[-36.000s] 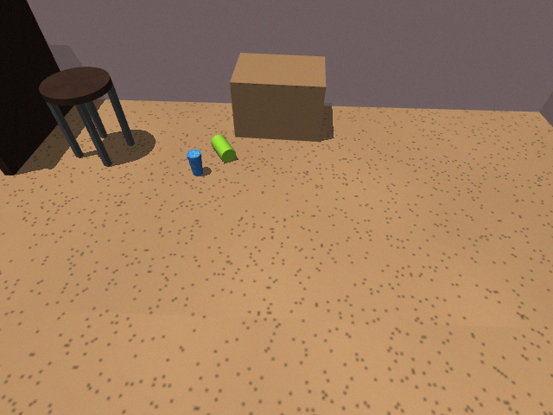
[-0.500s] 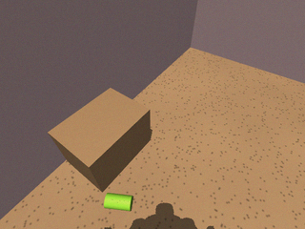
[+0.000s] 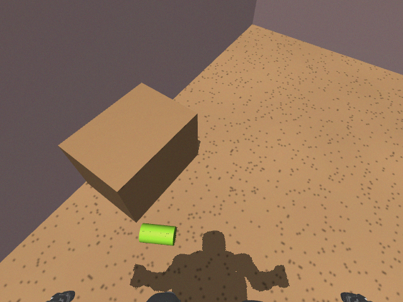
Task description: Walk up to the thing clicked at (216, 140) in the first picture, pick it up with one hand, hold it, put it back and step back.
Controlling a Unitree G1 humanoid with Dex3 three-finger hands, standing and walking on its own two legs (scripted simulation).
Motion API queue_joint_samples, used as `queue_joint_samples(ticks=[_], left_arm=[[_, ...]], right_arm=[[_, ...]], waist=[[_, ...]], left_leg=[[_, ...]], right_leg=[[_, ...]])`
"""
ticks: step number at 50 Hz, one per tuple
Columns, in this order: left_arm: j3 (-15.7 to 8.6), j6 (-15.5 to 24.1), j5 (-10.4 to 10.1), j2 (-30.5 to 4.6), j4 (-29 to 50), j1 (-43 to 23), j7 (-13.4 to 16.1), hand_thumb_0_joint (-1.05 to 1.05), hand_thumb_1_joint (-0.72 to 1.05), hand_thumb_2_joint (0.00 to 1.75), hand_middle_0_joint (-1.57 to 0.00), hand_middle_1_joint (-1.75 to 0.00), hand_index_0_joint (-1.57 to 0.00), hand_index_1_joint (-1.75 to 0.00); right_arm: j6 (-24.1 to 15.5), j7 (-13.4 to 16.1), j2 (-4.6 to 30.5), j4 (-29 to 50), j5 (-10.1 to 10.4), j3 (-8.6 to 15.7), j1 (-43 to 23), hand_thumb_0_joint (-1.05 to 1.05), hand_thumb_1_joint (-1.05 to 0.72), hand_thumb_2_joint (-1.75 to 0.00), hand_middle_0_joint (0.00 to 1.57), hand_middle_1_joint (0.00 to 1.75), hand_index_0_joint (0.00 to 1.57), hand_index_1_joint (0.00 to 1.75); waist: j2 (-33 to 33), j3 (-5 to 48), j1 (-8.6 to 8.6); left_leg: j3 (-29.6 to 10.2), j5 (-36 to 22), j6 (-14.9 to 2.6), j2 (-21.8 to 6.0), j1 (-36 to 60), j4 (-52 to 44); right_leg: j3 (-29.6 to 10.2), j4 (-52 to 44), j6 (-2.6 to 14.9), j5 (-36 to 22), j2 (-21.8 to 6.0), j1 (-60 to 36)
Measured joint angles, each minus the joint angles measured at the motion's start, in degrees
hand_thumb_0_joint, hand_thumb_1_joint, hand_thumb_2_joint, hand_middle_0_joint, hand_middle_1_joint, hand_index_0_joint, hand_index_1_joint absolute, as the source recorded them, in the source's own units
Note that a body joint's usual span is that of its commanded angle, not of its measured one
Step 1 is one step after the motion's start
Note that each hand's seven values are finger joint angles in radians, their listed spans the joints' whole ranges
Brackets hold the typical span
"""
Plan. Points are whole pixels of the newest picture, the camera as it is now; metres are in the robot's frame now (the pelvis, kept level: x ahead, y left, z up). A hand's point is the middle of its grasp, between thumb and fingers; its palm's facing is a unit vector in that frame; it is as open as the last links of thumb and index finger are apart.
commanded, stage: step back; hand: left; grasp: from above
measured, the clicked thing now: (158, 234) +0.45 +0.21 -0.73
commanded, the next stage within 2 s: none
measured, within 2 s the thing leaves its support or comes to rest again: neither
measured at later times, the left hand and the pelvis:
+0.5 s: hand out of the picture +0.04 +0.29 -0.17, palm faces -0.11 -0.92 -0.39, open 7.4 cm; pelvis -0.08 +0.03 -0.02, yaw -5 degrees
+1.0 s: hand out of the picture -0.08 +0.31 -0.16, palm faces -0.02 -0.94 -0.34, open 7.4 cm; pelvis -0.21 +0.06 -0.01, yaw -1 degrees
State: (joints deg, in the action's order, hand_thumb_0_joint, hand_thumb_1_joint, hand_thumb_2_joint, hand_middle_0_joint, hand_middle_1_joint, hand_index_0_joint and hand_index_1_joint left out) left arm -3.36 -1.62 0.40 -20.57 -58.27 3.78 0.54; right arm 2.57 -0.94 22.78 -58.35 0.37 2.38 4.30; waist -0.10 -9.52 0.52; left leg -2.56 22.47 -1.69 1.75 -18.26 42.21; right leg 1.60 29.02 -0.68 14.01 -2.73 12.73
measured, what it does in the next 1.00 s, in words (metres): walks backwards: left foot, then right foot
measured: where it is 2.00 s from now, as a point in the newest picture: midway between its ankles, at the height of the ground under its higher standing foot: outside the picture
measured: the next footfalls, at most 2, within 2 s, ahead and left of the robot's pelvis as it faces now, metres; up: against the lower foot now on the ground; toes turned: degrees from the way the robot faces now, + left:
left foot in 0.08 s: +0.02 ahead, +0.12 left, +0.00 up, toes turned -2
right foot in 0.50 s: -0.06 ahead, -0.08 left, +0.00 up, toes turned -1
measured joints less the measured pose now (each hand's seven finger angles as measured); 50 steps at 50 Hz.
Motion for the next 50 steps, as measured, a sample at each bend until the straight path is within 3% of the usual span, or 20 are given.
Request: queue_joint_samples(ticks=[2,4,5,6,9,11,14,18,21,25,28,31,33,36,41,43,45,47,48,50], left_arm=[[-0.07,-0.49,0.4,-0.7,1.36,-0.53,0.05,0.01,0.9,0.9,-0.2,-0.3,-0.21,-0.3],[-0.01,-0.98,0.37,-1.38,2.88,-1.31,0.1,0.01,0.9,0.9,-0.2,-0.3,-0.21,-0.3],[-0.04,-1.22,0.07,-1.78,3.64,-2.06,0.17,0.01,0.9,0.9,-0.2,-0.3,-0.21,-0.3],[-0.23,-1.5,-0.23,-2.34,4.29,-3.11,0.38,0.01,0.9,0.9,-0.2,-0.3,-0.21,-0.3],[-0.58,-2.04,-0.47,-3.21,6.06,-4.49,1.34,0.01,0.9,0.9,-0.2,-0.3,-0.2,-0.3],[-0.33,-2.19,-0.7,-3.02,6.45,-4.42,1.55,0.01,0.9,0.9,-0.2,-0.3,-0.2,-0.3],[0.16,-2.13,-0.82,-2.37,7.19,-2.81,1.32,0.01,0.9,0.9,-0.2,-0.3,-0.2,-0.3],[0.3,-2.13,-0.27,-1.53,7.05,0.31,0.95,0.01,0.9,0.9,-0.2,-0.3,-0.2,-0.3],[0.09,-2.04,-0.05,-1.21,7.0,2.0,0.7,0.01,0.9,0.9,-0.2,-0.3,-0.2,-0.3],[-0.29,-1.34,0.37,-0.92,7.09,3.45,0.25,0.01,0.9,0.9,-0.2,-0.3,-0.2,-0.3],[-0.22,-0.59,0.87,0.78,6.86,3.98,-0.04,0.01,0.9,0.9,-0.2,-0.3,-0.2,-0.3],[-0.1,-0.5,1.13,0.38,8.27,5.3,-0.5,0.01,0.9,0.9,-0.2,-0.3,-0.21,-0.3],[-0.26,-0.51,0.94,0.57,9.07,5.57,-0.25,0.01,0.9,0.9,-0.2,-0.3,-0.21,-0.3],[-0.33,-0.56,1.0,0.92,10.44,5.06,-0.02,0.01,0.9,0.9,-0.2,-0.3,-0.21,-0.3],[-0.1,-0.37,1.25,1.02,13.83,3.32,0.29,0.01,0.9,0.9,-0.2,-0.3,-0.21,-0.3],[0.01,-0.57,1.13,0.65,14.87,2.74,0.29,0.01,0.9,0.9,-0.2,-0.3,-0.21,-0.3],[0.07,-1.11,0.78,-0.05,15.39,2.27,0.11,0.01,0.9,0.9,-0.2,-0.3,-0.21,-0.3],[-0.35,-1.98,0.42,-1.47,14.79,1.96,0.01,0.01,0.9,0.9,-0.2,-0.3,-0.21,-0.3],[-0.52,-2.4,0.28,-1.61,14.1,2.36,0.08,0.01,0.9,0.9,-0.2,-0.3,-0.21,-0.3],[-0.69,-3.17,0.55,-1.26,12.38,3.03,0.2,0.01,0.9,0.9,-0.2,-0.3,-0.2,-0.3]], right_arm=[[0.2,-0.28,0.49,1.23,-0.01,0.4,1.05,0.0,-0.91,-0.9,0.21,0.3,0.21,0.3],[-0.02,-0.38,1.02,2.18,-0.21,0.74,2.54,0.0,-0.91,-0.9,0.21,0.3,0.21,0.3],[-0.19,-0.21,1.02,2.33,-0.55,1.02,2.97,0.0,-0.91,-0.9,0.21,0.3,0.21,0.3],[-0.3,0.02,0.45,2.31,-0.94,1.17,2.98,0.0,-0.91,-0.9,0.21,0.3,0.2,0.3],[-0.52,0.2,-1.55,2.91,-1.62,0.46,3.5,0.0,-0.91,-0.9,0.2,0.3,0.2,0.3],[-0.47,0.51,-2.46,3.57,-1.9,0.15,4.09,0.0,-0.91,-0.9,0.21,0.3,0.21,0.3],[-0.39,1.25,-2.97,4.71,-1.94,-0.03,4.08,0.0,-0.91,-0.9,0.21,0.3,0.21,0.3],[-0.96,1.96,-3.32,6.93,-1.67,0.14,3.29,0.0,-0.9,-0.9,0.21,0.3,0.21,0.3],[-1.18,2.0,-3.42,8.35,-1.51,-0.1,2.75,0.0,-0.9,-0.9,0.21,0.3,0.21,0.3],[-0.68,1.67,-2.84,9.08,-1.16,-0.41,2.01,0.0,-0.9,-0.9,0.21,0.3,0.21,0.3],[0.14,1.51,-1.51,8.0,-0.43,-0.11,1.4,0.0,-0.9,-0.9,0.21,0.3,0.21,0.3],[0.91,1.55,-1.89,7.02,-0.26,-0.06,1.82,0.0,-0.91,-0.9,0.21,0.3,0.21,0.3],[0.74,1.39,-1.37,6.95,0.0,-0.18,2.4,0.0,-0.91,-0.9,0.21,0.3,0.21,0.3],[0.17,1.65,0.02,7.16,0.06,-0.23,3.43,0.0,-0.91,-0.9,0.21,0.3,0.21,0.3],[-0.08,2.38,1.81,7.09,-0.13,-0.02,4.66,0.0,-0.91,-0.9,0.21,0.3,0.21,0.3],[-0.2,2.37,1.72,7.04,-0.42,0.08,4.89,0.0,-0.91,-0.9,0.21,0.3,0.21,0.3],[-0.6,2.14,1.24,6.98,-0.86,0.25,4.98,0.0,-0.91,-0.9,0.21,0.3,0.21,0.3],[-0.77,1.88,-0.93,6.58,-1.63,0.19,4.33,0.0,-0.91,-0.9,0.2,0.3,0.2,0.3],[-0.8,1.42,-1.53,6.85,-1.99,-0.11,4.6,0.0,-0.91,-0.9,0.2,0.3,0.21,0.3],[-0.94,0.77,-1.96,7.25,-2.41,-0.59,5.33,0.0,-0.91,-0.9,0.21,0.3,0.21,0.3]], waist=[[0.77,0.15,0.4],[0.88,0.53,0.97],[1.16,0.33,1.09],[2.15,-0.68,0.94],[3.63,-2.75,1.06],[3.57,-2.78,1.59],[3.47,-2.57,1.15],[2.77,-2.66,1.06],[2.3,-2.69,0.88],[1.3,-2.22,0.24],[-3.07,-2.3,0.96],[-0.84,-0.7,-0.71],[0.05,-0.09,-1.34],[-0.2,0.7,-1.41],[-0.9,-0.31,-1.03],[-0.53,-0.9,-0.77],[0.31,-1.42,-0.43],[4.54,-2.81,-1.39],[5.13,-2.4,-1.55],[3.49,-1.2,-0.02]], left_leg=[[0.59,1.35,-0.57,0.5,0.06,1.67],[0.89,-4.89,-0.56,-0.28,2.18,-3.12],[0.81,-2.5,-0.19,-0.12,2.65,-4.46],[1.17,-1.41,-0.36,0.43,2.41,-4.05],[1.38,-2.84,-0.89,0.52,1.99,-4.86],[1.05,-4.81,-1.01,0.3,1.82,-7.14],[2.34,-6.83,-1.34,0.22,1.73,-9.73],[4.23,-7.3,-1.9,0.0,1.44,-9.51],[5.55,-7.11,-1.85,-0.25,0.67,-7.96],[6.97,-6.3,-1.17,-0.88,-1.34,-4.24],[4.06,-6.29,-0.28,-2.85,-2.33,-1.86],[0.04,5.52,0.93,2.06,-5.25,10.84],[-2.77,6.9,1.13,4.56,-6.19,18.03],[-5.85,5.82,1.9,5.49,-6.14,22.4],[-4.48,7.21,3.32,2.47,-1.36,12.64],[-2.61,6.23,2.95,0.86,1.42,4.51],[-1.01,0.36,2.14,-0.01,4.47,-4.46],[1.35,-2.7,1.06,2.1,5.66,-6.11],[1.88,-2.93,0.72,1.99,5.36,-5.94],[0.24,-3.68,0.15,0.24,4.16,-5.65]], right_leg=[[-0.3,2.45,-0.64,0.8,-0.96,2.11],[-0.08,5.67,-1.55,2.03,-1.35,4.56],[-0.49,8.05,-1.11,2.63,-1.49,6.23],[-2.99,11.38,-0.06,6.02,-0.81,7.77],[-9.2,23.96,1.72,16.85,4.86,11.67],[-10.7,29.85,2.13,17.59,7.78,13.28],[-11.02,33.93,1.63,14.88,8.93,13.85],[-9.44,30.25,-0.06,14.8,7.65,10.33],[-7.98,23.61,-0.27,14.68,6.09,7.08],[-5.39,11.16,0.94,9.85,4.23,2.23],[-2.85,8.4,2.17,6.21,6.48,0.73],[-4.21,8.45,3.07,5.19,4.59,2.07],[-4.8,6.26,2.94,3.15,3.49,2.39],[-4.38,3.47,2.5,0.15,3.0,4.01],[-2.46,3.51,1.94,-2.35,2.48,7.17],[-1.61,4.94,1.44,-2.63,2.02,8.54],[-1.03,7.4,0.76,-2.44,1.45,10.16],[-3.72,9.51,0.71,-2.3,-0.16,10.96],[-5.26,11.49,1.04,2.48,0.93,11.82],[-7.31,21.64,1.07,12.51,5.42,13.87]])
